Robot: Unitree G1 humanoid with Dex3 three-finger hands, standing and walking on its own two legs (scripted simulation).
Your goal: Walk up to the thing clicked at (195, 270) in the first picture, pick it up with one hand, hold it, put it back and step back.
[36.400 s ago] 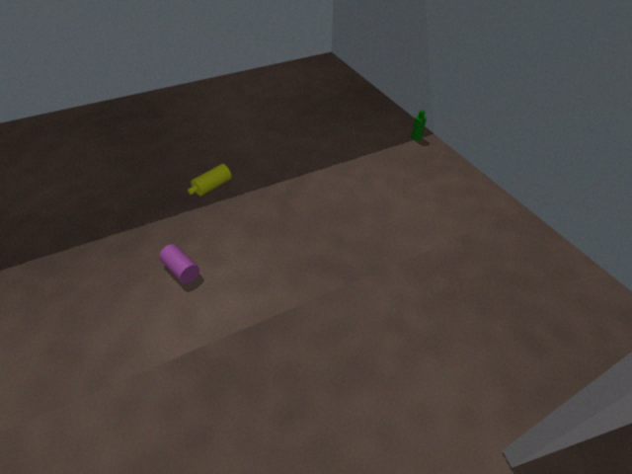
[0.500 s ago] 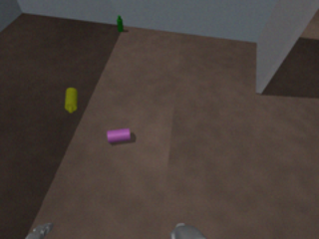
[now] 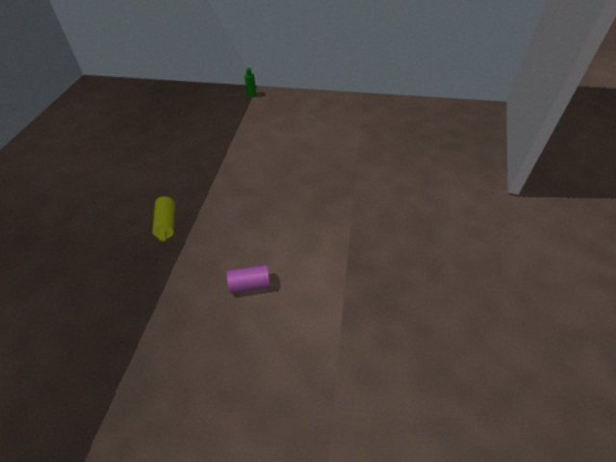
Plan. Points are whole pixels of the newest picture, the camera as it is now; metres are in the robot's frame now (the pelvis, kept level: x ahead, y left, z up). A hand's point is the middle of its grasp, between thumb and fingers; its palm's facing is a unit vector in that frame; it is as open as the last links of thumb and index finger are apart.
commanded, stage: walk up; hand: left
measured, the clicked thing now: (248, 278) +0.88 +0.25 -0.72
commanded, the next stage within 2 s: stand in 0.82 s
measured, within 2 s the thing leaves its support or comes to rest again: neither
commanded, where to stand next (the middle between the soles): +0.51 +0.01 m, yaw +1 degrees
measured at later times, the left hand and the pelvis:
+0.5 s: hand out of the picture +0.15 +0.25 -0.14, palm faces +0.01 -0.94 -0.35, open 7.4 cm; pelvis +0.04 +0.00 +0.01, yaw +0 degrees
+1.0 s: hand out of the picture +0.11 +0.25 -0.13, palm faces -0.01 -0.94 -0.35, open 7.4 cm; pelvis +0.03 +0.00 +0.02, yaw +0 degrees
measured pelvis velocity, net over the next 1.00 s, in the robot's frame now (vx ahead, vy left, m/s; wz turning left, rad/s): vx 0.03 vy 0.00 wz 0.00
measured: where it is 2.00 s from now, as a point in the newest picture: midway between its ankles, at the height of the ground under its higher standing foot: outside the picture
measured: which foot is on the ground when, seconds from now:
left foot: down 0.00-1.00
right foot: down 0.00-1.00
